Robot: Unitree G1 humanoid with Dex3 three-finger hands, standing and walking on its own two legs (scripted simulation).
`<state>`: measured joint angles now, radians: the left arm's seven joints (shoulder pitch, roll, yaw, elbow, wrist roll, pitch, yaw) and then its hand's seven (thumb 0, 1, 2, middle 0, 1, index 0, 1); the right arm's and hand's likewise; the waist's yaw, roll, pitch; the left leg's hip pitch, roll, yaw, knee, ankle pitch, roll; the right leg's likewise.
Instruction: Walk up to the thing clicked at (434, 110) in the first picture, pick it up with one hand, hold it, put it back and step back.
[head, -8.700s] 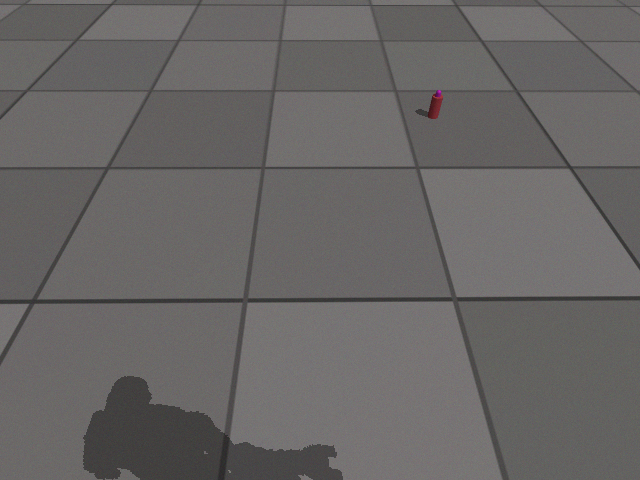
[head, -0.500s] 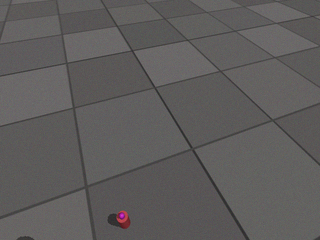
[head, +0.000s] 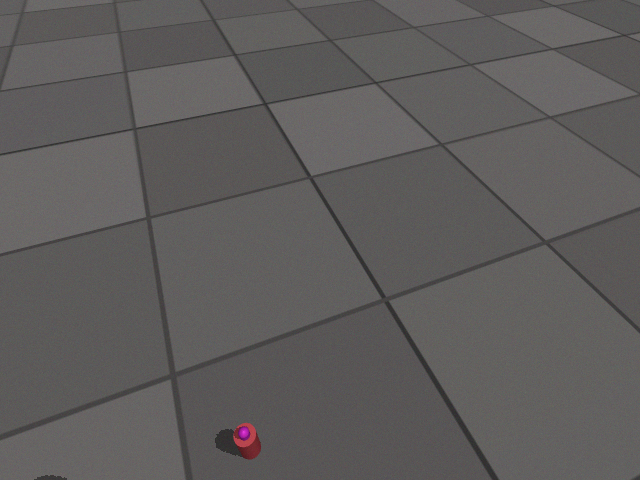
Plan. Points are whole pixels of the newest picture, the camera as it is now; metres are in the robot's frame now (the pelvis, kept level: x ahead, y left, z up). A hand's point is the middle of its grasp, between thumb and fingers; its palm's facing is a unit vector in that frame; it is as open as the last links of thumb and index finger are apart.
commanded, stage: stand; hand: left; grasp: from the side
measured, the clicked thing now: (247, 439) +0.36 +0.21 -0.70
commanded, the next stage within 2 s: go down in 0.08 s
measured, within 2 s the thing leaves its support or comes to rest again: neither
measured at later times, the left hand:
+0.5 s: hand out of the picture +0.15 +0.26 -0.18, palm faces +0.06 -0.95 -0.32, open 12.8 cm
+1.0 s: hand out of the picture +0.13 +0.30 -0.22, palm faces +0.11 -0.95 -0.31, open 17.4 cm
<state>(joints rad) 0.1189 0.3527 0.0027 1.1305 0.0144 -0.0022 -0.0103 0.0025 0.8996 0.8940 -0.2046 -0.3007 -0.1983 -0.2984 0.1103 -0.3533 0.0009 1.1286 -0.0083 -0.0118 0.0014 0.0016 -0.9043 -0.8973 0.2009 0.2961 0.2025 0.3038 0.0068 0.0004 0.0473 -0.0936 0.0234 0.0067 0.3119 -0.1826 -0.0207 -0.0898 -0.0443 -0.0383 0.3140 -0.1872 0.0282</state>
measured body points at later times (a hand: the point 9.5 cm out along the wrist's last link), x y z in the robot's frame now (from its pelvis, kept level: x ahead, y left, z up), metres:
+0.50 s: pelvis -0.02 +0.00 -0.03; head +0.04 +0.01 +0.41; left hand +0.15 +0.31 -0.15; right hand +0.07 -0.27 -0.15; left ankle -0.01 +0.13 -0.75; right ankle -0.01 -0.13 -0.75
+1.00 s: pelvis -0.02 +0.01 -0.10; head +0.08 +0.03 +0.34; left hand +0.12 +0.34 -0.20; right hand +0.16 -0.24 -0.18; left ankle -0.01 +0.13 -0.75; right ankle -0.01 -0.13 -0.75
